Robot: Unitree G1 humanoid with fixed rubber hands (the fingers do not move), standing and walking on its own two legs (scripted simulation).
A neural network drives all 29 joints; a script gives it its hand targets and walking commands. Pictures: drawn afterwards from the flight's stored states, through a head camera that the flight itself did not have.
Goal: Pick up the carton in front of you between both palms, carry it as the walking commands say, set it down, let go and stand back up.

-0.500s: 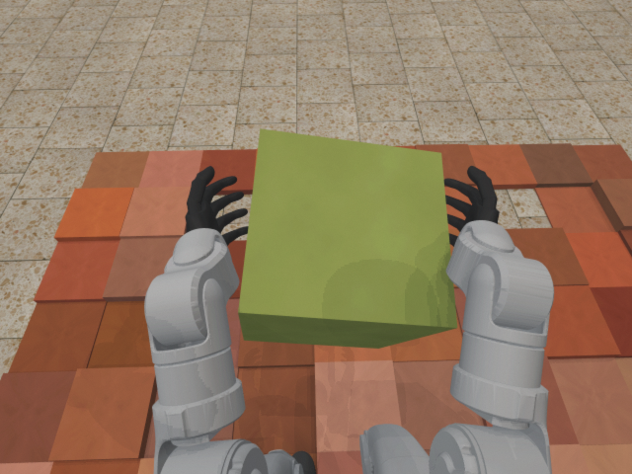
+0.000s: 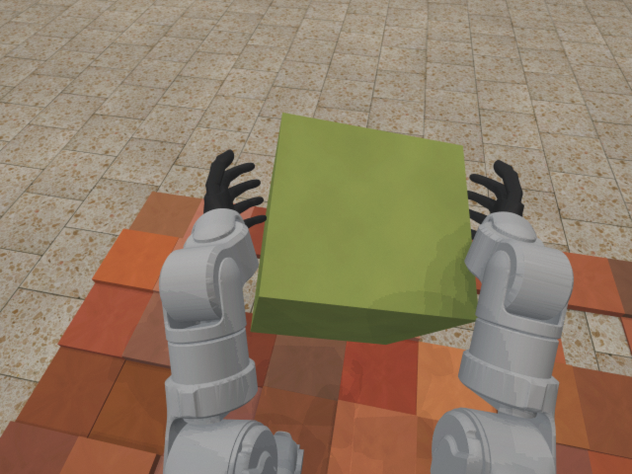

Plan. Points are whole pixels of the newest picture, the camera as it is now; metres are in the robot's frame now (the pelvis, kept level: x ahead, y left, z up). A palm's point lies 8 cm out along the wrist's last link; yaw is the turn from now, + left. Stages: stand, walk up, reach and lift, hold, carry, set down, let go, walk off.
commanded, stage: carry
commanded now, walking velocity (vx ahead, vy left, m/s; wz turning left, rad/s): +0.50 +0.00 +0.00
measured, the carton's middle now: (343, 250) +0.37 +0.04 +0.06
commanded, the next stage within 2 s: none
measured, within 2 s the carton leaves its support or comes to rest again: neither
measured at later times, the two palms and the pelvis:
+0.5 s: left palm (272, 110) +0.62 +0.18 +0.08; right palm (450, 131) +0.61 -0.11 +0.08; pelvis +0.31 +0.05 -0.01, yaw -2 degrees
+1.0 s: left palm (283, 37) +0.87 +0.21 +0.08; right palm (426, 46) +0.88 -0.08 +0.08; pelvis +0.64 +0.06 -0.03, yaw -1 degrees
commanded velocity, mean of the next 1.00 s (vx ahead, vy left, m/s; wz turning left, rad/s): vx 0.50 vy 0.00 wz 0.00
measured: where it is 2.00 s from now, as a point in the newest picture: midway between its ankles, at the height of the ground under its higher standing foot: (351, 192)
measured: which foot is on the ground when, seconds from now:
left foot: up 0.00-0.12, down 0.14-0.56, up 0.58-1.00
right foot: down 0.00-0.14, up 0.16-0.54, down 0.56-1.00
